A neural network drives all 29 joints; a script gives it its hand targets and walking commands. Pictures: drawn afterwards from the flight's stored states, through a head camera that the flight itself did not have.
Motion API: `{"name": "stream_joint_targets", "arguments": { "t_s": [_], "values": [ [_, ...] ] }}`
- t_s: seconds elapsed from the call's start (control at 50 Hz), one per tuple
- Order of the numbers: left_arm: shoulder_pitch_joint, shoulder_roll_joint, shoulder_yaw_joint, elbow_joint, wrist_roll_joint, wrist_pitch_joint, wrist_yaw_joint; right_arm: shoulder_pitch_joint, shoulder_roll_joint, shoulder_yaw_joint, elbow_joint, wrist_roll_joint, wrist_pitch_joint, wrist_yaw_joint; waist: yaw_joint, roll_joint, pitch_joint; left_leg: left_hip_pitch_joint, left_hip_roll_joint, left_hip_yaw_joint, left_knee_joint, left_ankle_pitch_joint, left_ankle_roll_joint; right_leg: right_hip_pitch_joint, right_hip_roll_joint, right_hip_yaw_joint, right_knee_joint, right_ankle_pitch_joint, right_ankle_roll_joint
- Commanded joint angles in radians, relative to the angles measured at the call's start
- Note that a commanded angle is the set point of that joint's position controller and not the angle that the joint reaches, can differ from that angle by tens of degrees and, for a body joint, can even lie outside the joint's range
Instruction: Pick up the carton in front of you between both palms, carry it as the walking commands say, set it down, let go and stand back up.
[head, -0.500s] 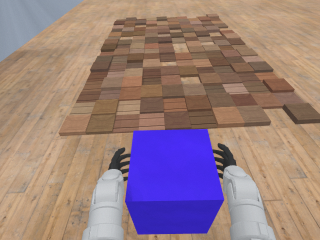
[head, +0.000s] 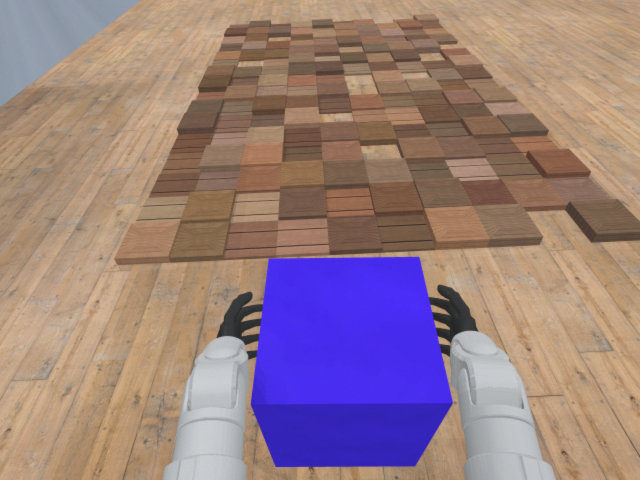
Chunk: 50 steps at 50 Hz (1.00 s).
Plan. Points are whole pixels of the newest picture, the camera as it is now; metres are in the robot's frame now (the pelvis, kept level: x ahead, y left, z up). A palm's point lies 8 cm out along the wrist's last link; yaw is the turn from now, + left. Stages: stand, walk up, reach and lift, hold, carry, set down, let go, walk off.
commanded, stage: reach and lift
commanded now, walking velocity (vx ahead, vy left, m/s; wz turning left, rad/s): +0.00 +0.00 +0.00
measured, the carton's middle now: (344, 366) +0.31 +0.00 -0.04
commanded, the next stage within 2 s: hold in 0.36 s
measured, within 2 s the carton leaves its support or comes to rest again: neither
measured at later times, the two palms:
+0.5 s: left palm (230, 348) +0.28 +0.15 +0.04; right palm (469, 341) +0.29 -0.15 +0.05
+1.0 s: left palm (229, 346) +0.28 +0.15 +0.05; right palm (472, 341) +0.28 -0.15 +0.06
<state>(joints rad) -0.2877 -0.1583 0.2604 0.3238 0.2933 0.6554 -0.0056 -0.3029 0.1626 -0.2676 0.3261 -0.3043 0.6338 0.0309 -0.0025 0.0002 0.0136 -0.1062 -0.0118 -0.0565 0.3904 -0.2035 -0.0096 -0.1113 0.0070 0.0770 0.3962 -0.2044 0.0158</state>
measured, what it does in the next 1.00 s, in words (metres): stands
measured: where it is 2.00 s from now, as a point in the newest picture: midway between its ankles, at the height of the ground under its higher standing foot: outside the picture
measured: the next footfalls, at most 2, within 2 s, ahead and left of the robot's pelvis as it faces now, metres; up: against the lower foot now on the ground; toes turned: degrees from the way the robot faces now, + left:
left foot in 1.52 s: +0.17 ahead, +0.09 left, +0.00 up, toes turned +10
right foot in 1.76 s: +0.34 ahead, -0.13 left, +0.00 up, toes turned -11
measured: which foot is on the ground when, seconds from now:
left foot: down 0.00-1.00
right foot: down 0.00-1.00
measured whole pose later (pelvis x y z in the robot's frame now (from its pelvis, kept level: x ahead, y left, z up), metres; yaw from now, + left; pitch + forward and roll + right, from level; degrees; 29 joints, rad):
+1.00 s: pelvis -0.01 +0.00 +0.00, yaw +0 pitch -8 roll +0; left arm -0.31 -0.17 0.26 0.26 0.29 0.76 -0.01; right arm -0.32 0.17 -0.28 0.25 -0.30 0.74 0.04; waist -0.01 0.00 0.04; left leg -0.04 -0.01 -0.06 0.37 -0.18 -0.01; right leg -0.05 0.01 0.07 0.38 -0.19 0.01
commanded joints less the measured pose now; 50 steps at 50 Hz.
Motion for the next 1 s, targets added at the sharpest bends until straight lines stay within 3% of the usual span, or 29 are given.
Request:
{"name": "stream_joint_targets", "arguments": {
  "t_s": [0.0,0.14,0.32,0.46,0.6,0.7,0.84,0.98],
  "values": [
    [-0.435,-0.921,-0.539,-0.073,-0.247,-0.024,-0.229,-0.356,0.916,0.524,-0.019,0.224,0.003,0.219,-0.003,0.0,-0.249,0.099,-0.084,-0.007,-0.059,0.264,-0.002,0.082,0.097,-0.012,-0.055,0.259,-0.01],
    [-0.424,-0.905,-0.556,-0.117,-0.254,-0.011,-0.228,-0.347,0.92,0.544,-0.055,0.242,0.018,0.216,0.006,0.002,-0.239,0.105,-0.089,-0.005,-0.067,0.258,0.001,0.097,0.095,-0.006,-0.064,0.267,-0.004],
    [-0.466,-0.887,-0.552,-0.118,-0.253,0.006,-0.236,-0.384,0.921,0.539,-0.052,0.245,0.036,0.212,0.007,-0.009,-0.209,0.088,-0.089,0.001,-0.072,0.157,0.011,0.079,0.089,-0.004,-0.073,0.183,-0.004],
    [-0.45,-0.892,-0.631,-0.22,-0.305,0.055,-0.23,-0.354,0.913,0.601,-0.148,0.276,0.088,0.199,-0.016,-0.002,-0.253,0.13,-0.087,-0.012,-0.087,0.203,0.005,0.125,0.09,0.002,-0.087,0.234,-0.008],
    [-0.473,-0.845,-0.522,-0.125,-0.242,0.079,-0.225,-0.4,0.866,0.513,-0.069,0.235,0.114,0.205,-0.005,-0.004,-0.098,0.057,-0.082,0.005,-0.112,0.01,0.013,0.073,0.082,-0.017,-0.11,0.037,-0.012],
    [-0.545,-0.906,-0.56,-0.14,-0.27,0.065,-0.237,-0.47,0.913,0.553,-0.093,0.265,0.098,0.222,0.001,-0.007,-0.175,0.077,-0.079,0.001,-0.096,0.031,0.016,0.085,0.081,-0.016,-0.091,0.054,-0.011],
    [-0.557,-0.897,-0.538,-0.098,-0.255,0.067,-0.236,-0.476,0.893,0.516,-0.049,0.24,0.094,0.221,-0.007,0.003,-0.158,0.077,-0.075,0.003,-0.097,-0.007,0.011,0.06,0.082,-0.019,-0.093,0.007,-0.019],
    [-0.513,-0.894,-0.541,-0.11,-0.256,0.071,-0.231,-0.433,0.884,0.518,-0.057,0.235,0.098,0.218,-0.009,0.004,-0.175,0.103,-0.078,0.0,-0.098,0.085,0.005,0.088,0.086,-0.019,-0.095,0.093,-0.016]
  ]
}}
